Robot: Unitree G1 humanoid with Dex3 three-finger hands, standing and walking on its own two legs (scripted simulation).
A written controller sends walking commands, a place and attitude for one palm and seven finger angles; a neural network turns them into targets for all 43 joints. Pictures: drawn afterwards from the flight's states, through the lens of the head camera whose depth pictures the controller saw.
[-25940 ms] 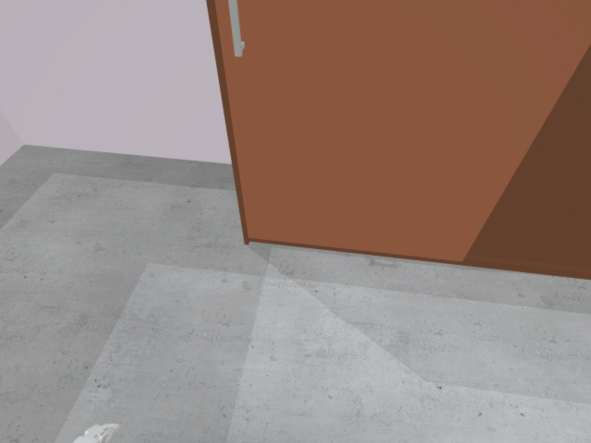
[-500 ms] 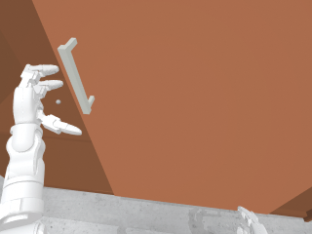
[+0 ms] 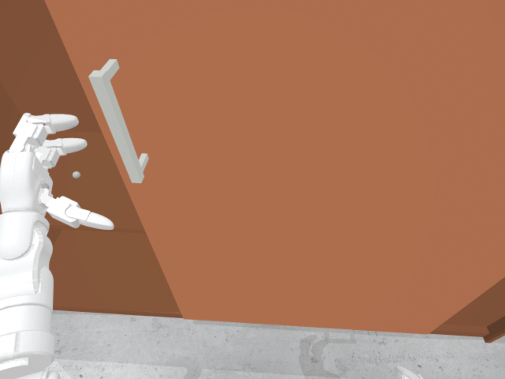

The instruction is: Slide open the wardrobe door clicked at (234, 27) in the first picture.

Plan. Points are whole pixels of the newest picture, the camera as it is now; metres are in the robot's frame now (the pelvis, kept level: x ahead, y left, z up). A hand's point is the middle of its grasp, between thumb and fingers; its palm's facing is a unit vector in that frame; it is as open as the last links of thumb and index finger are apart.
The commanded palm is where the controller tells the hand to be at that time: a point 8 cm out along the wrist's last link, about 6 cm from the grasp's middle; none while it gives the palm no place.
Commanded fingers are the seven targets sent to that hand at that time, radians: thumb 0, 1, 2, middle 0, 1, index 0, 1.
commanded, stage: slip the hand off the handle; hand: left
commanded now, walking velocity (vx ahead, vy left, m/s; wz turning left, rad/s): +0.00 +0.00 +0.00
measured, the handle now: (125, 127) +0.42 +0.23 +0.20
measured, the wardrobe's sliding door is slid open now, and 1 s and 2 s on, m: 0.65 0.65 0.65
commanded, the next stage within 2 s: draw the hand back to the body in 0.46 s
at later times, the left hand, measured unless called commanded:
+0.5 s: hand (60, 214) +0.28 +0.27 +0.16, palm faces +0.33 -0.92 -0.21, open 14.7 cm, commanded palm +0.25 +0.31 +0.16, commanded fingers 0.00 -0.55 0.20 -0.25 -1.15 -0.25 -1.15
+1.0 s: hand (38, 235) +0.24 +0.28 +0.17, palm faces +0.10 -0.99 -0.03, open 14.7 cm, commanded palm +0.21 +0.31 +0.17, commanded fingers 0.00 -0.48 0.23 -0.25 -1.11 -0.25 -1.11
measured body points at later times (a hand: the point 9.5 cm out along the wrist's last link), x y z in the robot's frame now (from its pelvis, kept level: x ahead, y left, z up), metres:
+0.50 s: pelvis +0.01 -0.02 +0.00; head +0.01 -0.03 +0.45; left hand +0.26 +0.32 +0.17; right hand +0.20 -0.24 -0.07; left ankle +0.03 +0.11 -0.72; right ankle +0.04 -0.14 -0.72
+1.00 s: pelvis +0.02 -0.01 +0.01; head -0.02 -0.03 +0.46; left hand +0.23 +0.33 +0.17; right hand +0.21 -0.24 -0.04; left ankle +0.03 +0.11 -0.72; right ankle +0.04 -0.14 -0.72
